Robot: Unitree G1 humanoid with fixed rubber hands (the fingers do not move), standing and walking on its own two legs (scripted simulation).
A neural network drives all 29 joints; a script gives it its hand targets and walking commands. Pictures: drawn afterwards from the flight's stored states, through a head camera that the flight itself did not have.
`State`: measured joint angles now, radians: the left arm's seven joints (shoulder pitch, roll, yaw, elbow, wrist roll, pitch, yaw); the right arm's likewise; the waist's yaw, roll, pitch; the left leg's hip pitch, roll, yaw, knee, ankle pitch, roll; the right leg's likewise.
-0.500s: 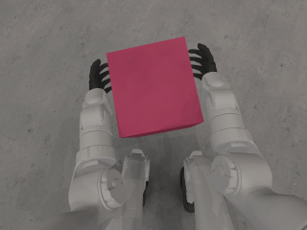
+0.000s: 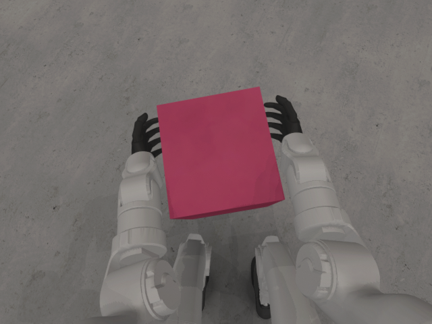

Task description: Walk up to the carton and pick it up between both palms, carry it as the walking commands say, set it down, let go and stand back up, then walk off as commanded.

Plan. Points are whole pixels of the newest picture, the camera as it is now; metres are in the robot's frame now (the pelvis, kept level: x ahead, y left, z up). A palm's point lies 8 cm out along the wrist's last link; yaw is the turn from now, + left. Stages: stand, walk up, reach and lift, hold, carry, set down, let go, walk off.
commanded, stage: reach and lift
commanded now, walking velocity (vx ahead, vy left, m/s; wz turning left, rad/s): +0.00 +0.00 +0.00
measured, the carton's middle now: (220, 163) +0.41 +0.04 -0.13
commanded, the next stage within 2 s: none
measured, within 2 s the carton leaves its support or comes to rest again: neither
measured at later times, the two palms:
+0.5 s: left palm (131, 151) +0.38 +0.18 +0.03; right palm (304, 130) +0.42 -0.10 +0.03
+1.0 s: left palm (108, 146) +0.36 +0.18 +0.11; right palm (319, 122) +0.40 -0.10 +0.10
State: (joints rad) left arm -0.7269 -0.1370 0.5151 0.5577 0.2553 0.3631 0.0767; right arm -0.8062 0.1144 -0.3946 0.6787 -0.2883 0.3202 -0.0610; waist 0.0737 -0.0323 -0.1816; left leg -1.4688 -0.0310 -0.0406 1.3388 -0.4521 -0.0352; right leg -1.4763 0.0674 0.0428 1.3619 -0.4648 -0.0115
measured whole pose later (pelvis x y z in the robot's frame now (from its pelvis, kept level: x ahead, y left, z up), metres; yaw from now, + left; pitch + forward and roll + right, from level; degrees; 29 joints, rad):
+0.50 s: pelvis +0.02 +0.00 +0.07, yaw +0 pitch +26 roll +1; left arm -0.58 -0.18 0.49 0.51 0.27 0.34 0.06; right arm -0.64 0.16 -0.37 0.62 -0.30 0.29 -0.05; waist 0.07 -0.02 -0.14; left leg -1.12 -0.03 -0.06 1.04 -0.37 -0.04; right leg -1.13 0.06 0.04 1.06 -0.39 -0.02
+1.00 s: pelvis +0.03 +0.00 +0.12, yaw +0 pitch +15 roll +1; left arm -0.47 -0.22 0.45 0.43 0.31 0.40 0.06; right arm -0.53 0.19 -0.37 0.56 -0.33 0.35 -0.02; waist 0.08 -0.01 -0.06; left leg -0.73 -0.02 -0.05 0.72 -0.26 -0.02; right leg -0.74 0.05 0.06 0.75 -0.28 -0.02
